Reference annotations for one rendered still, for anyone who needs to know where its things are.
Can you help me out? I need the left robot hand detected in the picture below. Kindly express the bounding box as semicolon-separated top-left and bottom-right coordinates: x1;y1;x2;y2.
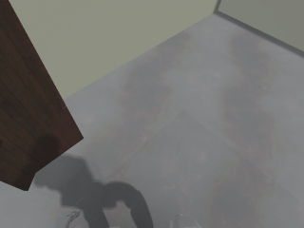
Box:
51;209;81;228

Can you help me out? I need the right robot thigh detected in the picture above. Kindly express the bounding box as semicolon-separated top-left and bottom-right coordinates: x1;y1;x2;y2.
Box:
168;215;201;228

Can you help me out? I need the cupboard door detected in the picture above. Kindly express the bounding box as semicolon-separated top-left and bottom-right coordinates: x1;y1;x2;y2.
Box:
0;0;63;191

